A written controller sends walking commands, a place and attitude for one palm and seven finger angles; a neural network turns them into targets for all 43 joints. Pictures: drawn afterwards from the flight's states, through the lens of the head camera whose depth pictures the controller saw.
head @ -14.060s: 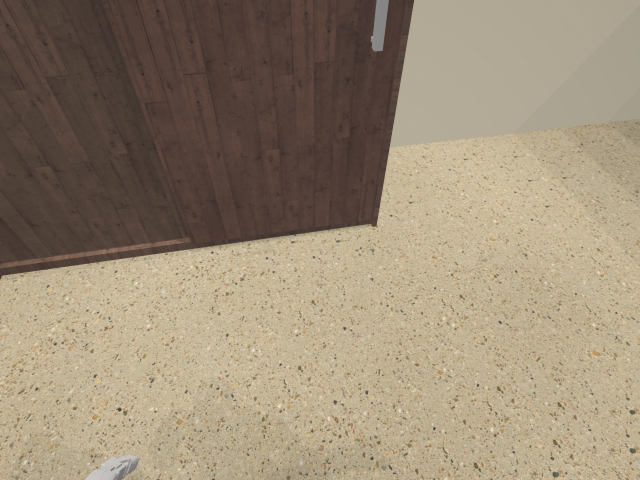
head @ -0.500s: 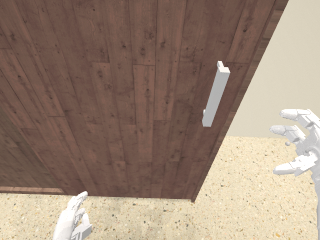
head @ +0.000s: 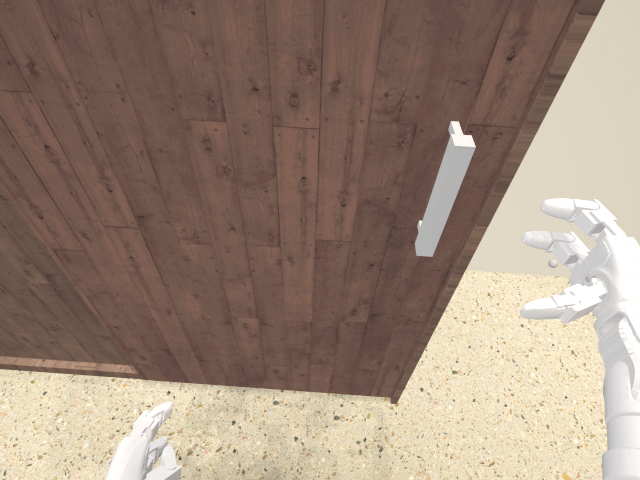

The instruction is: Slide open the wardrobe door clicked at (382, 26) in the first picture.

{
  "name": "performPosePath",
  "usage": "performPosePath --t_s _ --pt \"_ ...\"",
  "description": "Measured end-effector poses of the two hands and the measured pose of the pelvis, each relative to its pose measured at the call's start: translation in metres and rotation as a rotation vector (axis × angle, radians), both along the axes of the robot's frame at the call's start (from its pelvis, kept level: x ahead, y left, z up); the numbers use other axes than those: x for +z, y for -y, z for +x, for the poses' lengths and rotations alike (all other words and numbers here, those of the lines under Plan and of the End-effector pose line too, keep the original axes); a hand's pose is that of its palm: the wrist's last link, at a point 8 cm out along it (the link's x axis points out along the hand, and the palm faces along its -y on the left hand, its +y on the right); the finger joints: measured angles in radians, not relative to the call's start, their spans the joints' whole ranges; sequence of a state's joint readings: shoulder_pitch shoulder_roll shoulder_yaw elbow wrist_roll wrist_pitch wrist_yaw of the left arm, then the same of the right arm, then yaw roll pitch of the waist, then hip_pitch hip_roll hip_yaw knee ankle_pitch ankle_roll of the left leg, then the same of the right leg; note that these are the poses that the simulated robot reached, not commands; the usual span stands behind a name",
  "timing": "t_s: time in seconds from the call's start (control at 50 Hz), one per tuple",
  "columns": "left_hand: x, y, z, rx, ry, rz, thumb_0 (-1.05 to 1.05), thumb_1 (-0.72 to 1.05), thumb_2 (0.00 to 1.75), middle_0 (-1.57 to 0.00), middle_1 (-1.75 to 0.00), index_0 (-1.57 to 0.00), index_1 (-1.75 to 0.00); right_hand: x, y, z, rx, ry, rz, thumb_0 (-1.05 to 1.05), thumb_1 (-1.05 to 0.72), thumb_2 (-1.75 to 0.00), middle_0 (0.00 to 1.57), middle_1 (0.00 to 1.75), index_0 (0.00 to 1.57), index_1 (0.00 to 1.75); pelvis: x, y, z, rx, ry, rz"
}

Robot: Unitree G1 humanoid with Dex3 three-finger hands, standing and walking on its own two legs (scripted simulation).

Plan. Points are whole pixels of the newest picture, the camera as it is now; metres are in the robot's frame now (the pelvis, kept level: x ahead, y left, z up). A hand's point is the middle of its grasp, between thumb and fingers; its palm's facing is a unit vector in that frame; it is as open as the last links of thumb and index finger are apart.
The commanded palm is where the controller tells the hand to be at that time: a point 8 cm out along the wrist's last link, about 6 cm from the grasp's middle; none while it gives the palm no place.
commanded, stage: move the hooked fingers beside the handle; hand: right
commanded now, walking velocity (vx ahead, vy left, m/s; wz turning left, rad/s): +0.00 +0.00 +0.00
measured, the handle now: (438, 193) +0.47 -0.13 +0.13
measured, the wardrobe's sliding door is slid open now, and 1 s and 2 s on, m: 0.00 0.00 0.00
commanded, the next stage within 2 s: feel for the door with the fingertips in 1.50 s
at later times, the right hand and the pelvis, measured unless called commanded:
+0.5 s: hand (517, 237) +0.39 -0.21 +0.13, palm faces +0.03 +1.00 +0.01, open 14.0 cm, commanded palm +0.37 -0.26 +0.14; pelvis +0.00 +0.00 +0.00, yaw +0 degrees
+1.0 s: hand (501, 224) +0.42 -0.20 +0.13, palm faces +0.03 +1.00 +0.00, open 13.9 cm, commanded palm +0.38 -0.25 +0.13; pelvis +0.00 +0.00 +0.00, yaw +1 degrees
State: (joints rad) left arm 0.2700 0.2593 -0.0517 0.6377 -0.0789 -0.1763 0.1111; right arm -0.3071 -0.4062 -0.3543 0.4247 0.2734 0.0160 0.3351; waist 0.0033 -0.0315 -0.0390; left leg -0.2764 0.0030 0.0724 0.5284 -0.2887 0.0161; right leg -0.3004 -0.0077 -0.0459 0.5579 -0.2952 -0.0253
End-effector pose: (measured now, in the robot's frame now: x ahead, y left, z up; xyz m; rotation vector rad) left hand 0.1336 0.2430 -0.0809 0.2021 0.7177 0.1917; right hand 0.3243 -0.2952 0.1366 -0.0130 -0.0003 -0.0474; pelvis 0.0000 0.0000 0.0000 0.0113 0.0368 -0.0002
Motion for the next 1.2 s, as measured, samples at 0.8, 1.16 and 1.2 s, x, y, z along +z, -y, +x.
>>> performPosePath --t_s 0.8,1.16,1.2 --pt "-0.023 -0.014 -0.061 0.089 -0.245 -0.004 0.01 0.90 0.90 -0.21 -0.30 -0.20 -0.30 -0.008 -0.047 0.079 0.026 -0.011 0.024 -0.02 0.49 -0.30 0.31 1.21 0.31 1.22 -0.003 0.000 0.000 0.015 -0.059 -0.001" --pt "-0.019 -0.015 -0.045 0.081 -0.203 -0.011 0.01 0.90 0.90 -0.21 -0.30 -0.20 -0.30 -0.006 -0.042 0.060 0.023 0.009 0.015 -0.02 0.50 -0.30 0.30 1.20 0.30 1.20 -0.003 -0.001 0.002 0.013 -0.044 0.002" --pt "-0.018 -0.013 -0.038 0.069 -0.183 -0.014 0.01 0.90 0.90 -0.21 -0.30 -0.20 -0.30 -0.006 -0.045 0.058 0.027 0.012 0.016 -0.02 0.50 -0.30 0.30 1.20 0.30 1.20 -0.003 -0.001 0.002 0.012 -0.041 0.001"
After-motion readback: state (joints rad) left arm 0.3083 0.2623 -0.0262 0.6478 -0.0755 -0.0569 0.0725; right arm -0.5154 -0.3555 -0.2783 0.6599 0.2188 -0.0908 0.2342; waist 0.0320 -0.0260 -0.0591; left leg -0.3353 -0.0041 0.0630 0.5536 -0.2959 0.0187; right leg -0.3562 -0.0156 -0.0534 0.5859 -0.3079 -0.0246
